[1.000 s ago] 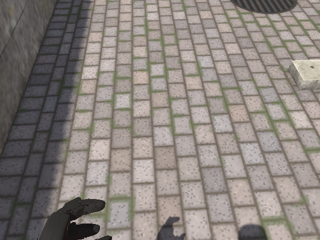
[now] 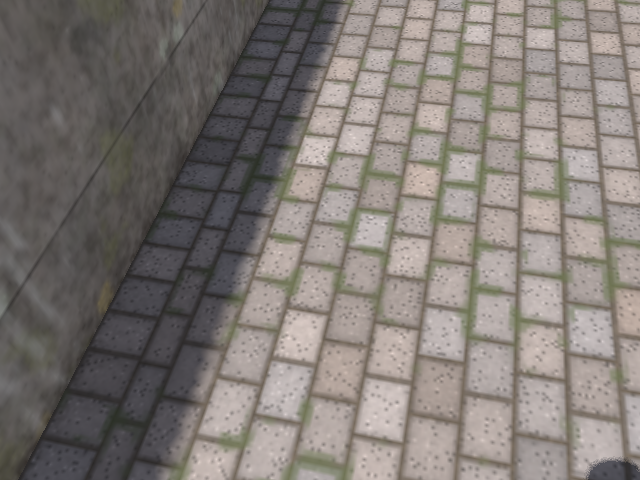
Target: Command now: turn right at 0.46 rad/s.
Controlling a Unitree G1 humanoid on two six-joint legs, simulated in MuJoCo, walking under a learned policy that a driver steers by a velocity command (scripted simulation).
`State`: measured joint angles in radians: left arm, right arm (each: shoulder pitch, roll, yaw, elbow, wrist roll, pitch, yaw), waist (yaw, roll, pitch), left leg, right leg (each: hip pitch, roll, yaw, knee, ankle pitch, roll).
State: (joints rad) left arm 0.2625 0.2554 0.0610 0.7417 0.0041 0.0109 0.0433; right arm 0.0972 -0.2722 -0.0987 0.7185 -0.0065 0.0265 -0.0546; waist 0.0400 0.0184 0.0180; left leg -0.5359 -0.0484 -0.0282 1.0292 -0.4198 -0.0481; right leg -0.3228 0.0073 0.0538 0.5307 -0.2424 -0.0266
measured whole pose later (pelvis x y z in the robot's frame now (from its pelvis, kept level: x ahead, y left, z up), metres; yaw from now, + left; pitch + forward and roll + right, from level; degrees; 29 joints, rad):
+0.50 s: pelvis +0.02 +0.00 +0.01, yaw -17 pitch +3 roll +0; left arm 0.20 0.30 0.09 0.65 -0.02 0.01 -0.01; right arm 0.31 -0.25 -0.08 0.74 0.00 -0.05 -0.03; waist -0.05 -0.03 -0.04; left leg -0.12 0.04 0.10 0.32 -0.24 0.00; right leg -0.61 -0.07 0.04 0.95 -0.23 0.06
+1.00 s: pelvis +0.18 -0.12 +0.00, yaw -8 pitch +1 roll -1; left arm 0.41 0.24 0.07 0.79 0.01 -0.09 0.02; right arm 0.14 -0.27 -0.07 0.73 0.02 -0.03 0.04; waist 0.06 0.04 0.01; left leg -0.73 0.06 -0.05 0.83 0.04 0.01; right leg 0.06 0.02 -0.21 0.23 -0.31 -0.02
